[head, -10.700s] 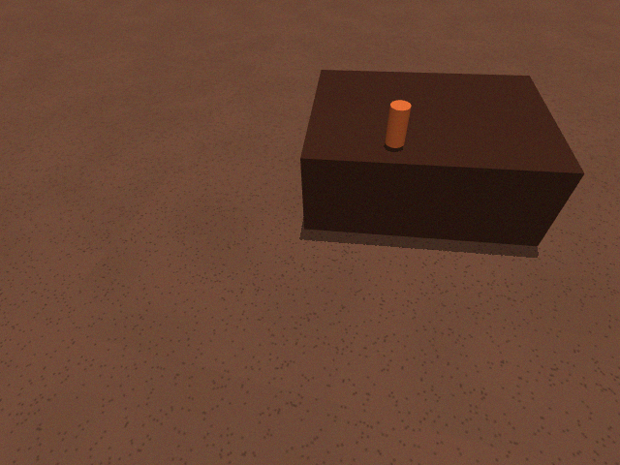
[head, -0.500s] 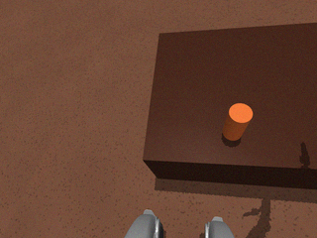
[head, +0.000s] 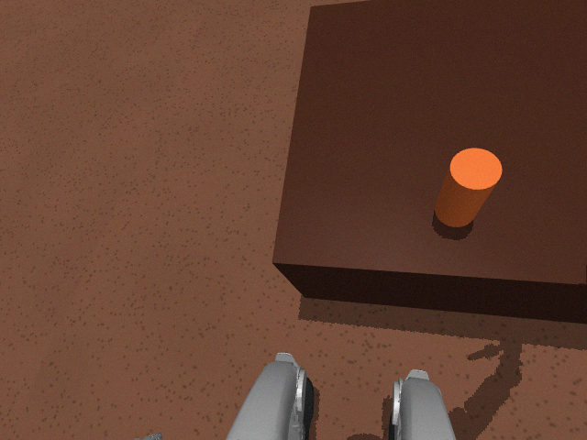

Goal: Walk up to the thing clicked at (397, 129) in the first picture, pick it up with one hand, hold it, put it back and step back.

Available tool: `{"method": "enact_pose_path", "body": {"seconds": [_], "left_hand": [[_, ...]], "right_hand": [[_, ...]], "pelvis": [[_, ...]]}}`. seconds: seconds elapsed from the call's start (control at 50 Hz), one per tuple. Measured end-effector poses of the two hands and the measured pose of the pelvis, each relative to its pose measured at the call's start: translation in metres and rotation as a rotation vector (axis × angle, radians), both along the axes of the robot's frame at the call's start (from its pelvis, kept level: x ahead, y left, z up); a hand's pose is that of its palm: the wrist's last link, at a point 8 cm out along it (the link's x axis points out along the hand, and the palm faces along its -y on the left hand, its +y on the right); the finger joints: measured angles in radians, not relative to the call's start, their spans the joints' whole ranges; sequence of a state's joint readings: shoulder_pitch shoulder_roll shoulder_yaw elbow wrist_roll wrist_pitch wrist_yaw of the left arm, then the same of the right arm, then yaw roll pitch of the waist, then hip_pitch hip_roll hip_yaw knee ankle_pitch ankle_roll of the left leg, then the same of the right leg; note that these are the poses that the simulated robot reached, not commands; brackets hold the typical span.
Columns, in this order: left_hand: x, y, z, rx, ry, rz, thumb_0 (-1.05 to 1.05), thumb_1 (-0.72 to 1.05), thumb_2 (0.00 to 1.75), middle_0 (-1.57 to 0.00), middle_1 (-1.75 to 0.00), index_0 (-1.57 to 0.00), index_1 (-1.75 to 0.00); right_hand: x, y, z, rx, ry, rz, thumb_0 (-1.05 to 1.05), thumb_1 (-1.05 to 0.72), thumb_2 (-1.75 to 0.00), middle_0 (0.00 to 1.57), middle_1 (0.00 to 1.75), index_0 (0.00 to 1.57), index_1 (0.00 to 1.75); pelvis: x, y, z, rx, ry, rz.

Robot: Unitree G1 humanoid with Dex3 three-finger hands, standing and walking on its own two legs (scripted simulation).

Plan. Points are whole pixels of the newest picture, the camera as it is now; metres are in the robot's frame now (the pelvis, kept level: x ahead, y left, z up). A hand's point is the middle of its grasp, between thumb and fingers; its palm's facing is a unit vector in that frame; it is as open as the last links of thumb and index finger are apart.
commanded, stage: approach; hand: right
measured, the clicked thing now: (464, 191) +0.53 -0.19 -0.19
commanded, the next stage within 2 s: close in in 0.38 s
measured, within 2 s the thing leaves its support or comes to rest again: neither
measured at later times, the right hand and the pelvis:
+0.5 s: hand (533, 180) +0.54 -0.30 -0.18, palm faces +0.15 +0.99 -0.01, open 17.7 cm; pelvis -0.05 +0.01 -0.21, yaw +3 degrees
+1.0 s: hand (479, 176) +0.57 -0.22 -0.21, palm faces +0.13 +0.99 -0.02, open 17.8 cm; pelvis -0.07 +0.01 -0.26, yaw +4 degrees
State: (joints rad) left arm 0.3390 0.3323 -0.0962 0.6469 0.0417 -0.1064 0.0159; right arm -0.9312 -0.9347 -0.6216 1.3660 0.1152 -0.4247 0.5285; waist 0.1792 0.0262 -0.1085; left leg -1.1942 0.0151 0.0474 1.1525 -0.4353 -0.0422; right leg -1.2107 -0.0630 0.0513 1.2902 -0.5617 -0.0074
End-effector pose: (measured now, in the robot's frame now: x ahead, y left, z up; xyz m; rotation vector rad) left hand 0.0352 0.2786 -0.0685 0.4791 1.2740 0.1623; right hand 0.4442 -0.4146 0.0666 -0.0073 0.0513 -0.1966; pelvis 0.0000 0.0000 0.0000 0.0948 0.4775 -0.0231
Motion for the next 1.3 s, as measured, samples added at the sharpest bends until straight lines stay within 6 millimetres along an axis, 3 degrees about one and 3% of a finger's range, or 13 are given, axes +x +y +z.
{"method": "enact_pose_path", "body": {"seconds": [0.12, 0.28, 0.44, 0.62, 0.72, 0.8, 0.96, 1.3], "left_hand": [[-0.003, -0.005, -0.046, -0.012, 0.023, -0.021, 0.01, 0.9, 0.88, -0.2, -0.3, -0.21, -0.3], [-0.015, -0.009, -0.128, -0.029, 0.069, -0.023, 0.0, 0.91, 0.88, -0.19, -0.3, -0.2, -0.3], [-0.048, -0.012, -0.198, -0.05, 0.162, 0.004, 0.0, 0.91, 0.88, -0.19, -0.3, -0.2, -0.3], [-0.099, -0.014, -0.245, -0.047, 0.272, 0.059, 0.0, 0.89, 0.89, -0.2, -0.3, -0.21, -0.31], [-0.121, -0.014, -0.258, -0.037, 0.317, 0.094, 0.0, 0.89, 0.89, -0.2, -0.3, -0.21, -0.31], [-0.127, -0.013, -0.262, -0.041, 0.315, 0.113, 0.0, 0.89, 0.89, -0.2, -0.3, -0.21, -0.31], [-0.12, -0.01, -0.258, -0.048, 0.27, 0.136, 0.0, 0.89, 0.89, -0.21, -0.3, -0.21, -0.3], [-0.102, 0.0, -0.259, -0.034, 0.302, 0.119, 0.0, 0.89, 0.89, -0.2, -0.3, -0.21, -0.3]], "right_hand": [[0.016, 0.021, -0.068, 0.029, -0.026, 0.043, -0.01, 0.61, -0.04, 0.04, 0.05, 0.04, 0.05], [0.041, 0.043, -0.159, 0.036, -0.054, 0.049, -0.01, 0.61, -0.02, 0.05, 0.05, 0.05, 0.05], [0.064, 0.059, -0.225, 0.005, -0.05, 0.042, -0.01, 0.59, -0.02, 0.05, 0.04, 0.05, 0.04], [0.076, 0.082, -0.284, 0.001, -0.046, 0.03, -0.01, 0.59, -0.03, 0.05, 0.04, 0.05, 0.04], [0.08, 0.093, -0.285, -0.043, -0.077, 0.02, -0.01, 0.6, -0.03, 0.05, 0.04, 0.04, 0.04], [0.084, 0.108, -0.28, -0.059, -0.053, 0.051, -0.01, 0.61, -0.04, 0.04, 0.04, 0.04, 0.04], [0.093, 0.137, -0.272, -0.012, -0.008, 0.072, -0.01, 0.61, -0.05, 0.03, 0.05, 0.04, 0.05], [0.097, 0.151, -0.281, -0.027, -0.026, 0.048, -0.01, 0.61, -0.05, 0.02, 0.05, 0.02, 0.05]], "pelvis": [[-0.009, 0.001, -0.045, 0.013, 0.081, 0.011], [-0.026, 0.004, -0.12, 0.032, 0.16, 0.017], [-0.046, 0.006, -0.187, 0.046, 0.187, 0.021], [-0.064, 0.009, -0.246, 0.06, 0.166, 0.028], [-0.071, 0.011, -0.264, 0.061, 0.153, 0.029], [-0.074, 0.011, -0.267, 0.061, 0.148, 0.028], [-0.069, 0.01, -0.26, 0.06, 0.158, 0.028], [-0.062, 0.014, -0.257, 0.033, 0.18, 0.013]]}}
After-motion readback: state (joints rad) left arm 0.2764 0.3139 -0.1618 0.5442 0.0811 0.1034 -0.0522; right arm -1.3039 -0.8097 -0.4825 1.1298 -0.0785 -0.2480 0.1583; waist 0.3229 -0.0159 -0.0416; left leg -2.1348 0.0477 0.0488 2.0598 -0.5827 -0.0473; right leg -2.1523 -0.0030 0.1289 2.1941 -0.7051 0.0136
